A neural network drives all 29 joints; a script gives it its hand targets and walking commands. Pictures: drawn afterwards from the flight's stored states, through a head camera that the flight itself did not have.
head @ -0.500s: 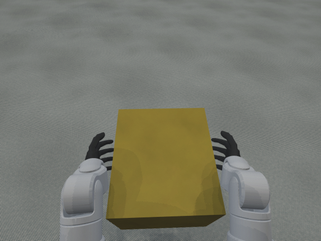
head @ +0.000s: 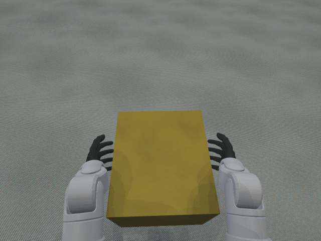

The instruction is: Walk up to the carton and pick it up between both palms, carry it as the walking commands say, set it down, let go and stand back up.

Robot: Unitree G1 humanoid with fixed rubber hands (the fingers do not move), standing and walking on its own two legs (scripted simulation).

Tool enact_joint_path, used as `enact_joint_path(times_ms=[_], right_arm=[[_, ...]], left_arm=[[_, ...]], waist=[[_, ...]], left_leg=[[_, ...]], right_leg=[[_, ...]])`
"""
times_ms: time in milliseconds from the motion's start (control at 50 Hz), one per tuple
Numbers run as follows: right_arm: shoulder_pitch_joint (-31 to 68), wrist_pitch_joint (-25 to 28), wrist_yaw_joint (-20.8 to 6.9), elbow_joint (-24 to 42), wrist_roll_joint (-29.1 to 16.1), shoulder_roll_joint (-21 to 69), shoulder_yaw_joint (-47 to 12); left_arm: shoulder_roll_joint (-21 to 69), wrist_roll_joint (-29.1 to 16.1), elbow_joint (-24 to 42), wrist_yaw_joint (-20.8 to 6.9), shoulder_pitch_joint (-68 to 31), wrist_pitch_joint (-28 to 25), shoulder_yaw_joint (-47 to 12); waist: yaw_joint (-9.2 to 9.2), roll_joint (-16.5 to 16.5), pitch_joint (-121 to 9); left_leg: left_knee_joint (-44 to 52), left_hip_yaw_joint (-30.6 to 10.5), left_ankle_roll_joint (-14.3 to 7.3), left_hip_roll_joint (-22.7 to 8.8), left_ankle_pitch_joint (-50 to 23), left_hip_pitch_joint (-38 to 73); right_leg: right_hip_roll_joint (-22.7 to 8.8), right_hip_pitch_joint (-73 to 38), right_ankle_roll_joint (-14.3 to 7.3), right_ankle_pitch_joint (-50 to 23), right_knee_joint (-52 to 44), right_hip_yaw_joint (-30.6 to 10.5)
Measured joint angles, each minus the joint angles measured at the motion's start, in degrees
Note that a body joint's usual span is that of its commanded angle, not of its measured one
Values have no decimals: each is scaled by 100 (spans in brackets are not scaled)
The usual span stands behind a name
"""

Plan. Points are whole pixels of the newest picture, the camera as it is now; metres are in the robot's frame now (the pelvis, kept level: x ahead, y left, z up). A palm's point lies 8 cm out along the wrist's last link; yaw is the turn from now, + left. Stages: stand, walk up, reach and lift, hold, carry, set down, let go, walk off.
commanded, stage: carry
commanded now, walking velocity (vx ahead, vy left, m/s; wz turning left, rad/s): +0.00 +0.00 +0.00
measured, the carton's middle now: (161, 169) +0.31 +0.00 -0.01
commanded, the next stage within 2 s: hold in 1.16 s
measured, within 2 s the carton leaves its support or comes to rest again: neither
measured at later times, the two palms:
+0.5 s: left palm (76, 189) +0.23 +0.19 +0.06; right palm (215, 183) +0.24 -0.12 +0.06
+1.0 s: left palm (72, 200) +0.21 +0.20 +0.04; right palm (210, 194) +0.22 -0.11 +0.04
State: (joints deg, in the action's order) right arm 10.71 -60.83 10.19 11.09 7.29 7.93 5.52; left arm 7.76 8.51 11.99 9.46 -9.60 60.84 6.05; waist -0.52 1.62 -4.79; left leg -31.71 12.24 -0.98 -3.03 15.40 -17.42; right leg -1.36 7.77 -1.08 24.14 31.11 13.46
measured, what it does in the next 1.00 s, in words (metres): shifts its weight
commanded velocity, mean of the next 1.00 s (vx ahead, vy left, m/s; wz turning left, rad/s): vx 0.00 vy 0.00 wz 0.00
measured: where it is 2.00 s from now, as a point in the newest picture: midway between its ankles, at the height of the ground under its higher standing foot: outside the picture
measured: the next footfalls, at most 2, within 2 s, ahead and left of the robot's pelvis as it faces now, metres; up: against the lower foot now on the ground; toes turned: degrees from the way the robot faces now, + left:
none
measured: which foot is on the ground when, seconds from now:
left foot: down 0.00-1.00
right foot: down 0.00-1.00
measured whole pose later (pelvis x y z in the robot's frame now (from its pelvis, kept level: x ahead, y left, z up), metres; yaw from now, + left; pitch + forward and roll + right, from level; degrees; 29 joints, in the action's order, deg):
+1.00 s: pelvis -0.06 +0.03 +0.00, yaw +1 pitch +0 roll +0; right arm 10.2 -44.5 3.5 -6.5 14.4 7.8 8.2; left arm 7.8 13.8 -6.1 3.3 -10.5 45.0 9.1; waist 0.5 -0.1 -3.1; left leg -31.2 11.4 -4.0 -2.0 12.0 -19.2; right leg -2.5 9.1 -2.2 21.5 30.8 15.0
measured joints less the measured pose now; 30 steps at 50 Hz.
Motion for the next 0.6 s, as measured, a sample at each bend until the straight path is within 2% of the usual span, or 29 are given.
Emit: enact_joint_path(times_ms=[120, 360, 600], right_arm=[[-110, 147, 15, 67, 7, -17, -17], [-150, 388, -128, -383, 154, -22, 1], [-27, 835, -346, -1116, 409, -7, 156]], left_arm=[[-6, -56, 33, -11, 58, -120, -62], [-7, 95, -440, -132, 51, -350, -9], [15, 332, -1174, -336, -130, -759, 157]], waist=[[44, -43, 11], [74, -74, 4], [84, -103, -31]], left_leg=[[-153, -32, 10, 1, 180, -86], [-100, -55, -151, 64, -11, -126], [37, -80, -251, 109, -242, -170]], right_leg=[[7, -42, -252, 183, -98, 46], [-77, 29, -162, 25, -23, 116], [-112, 108, -137, -159, -42, 157]])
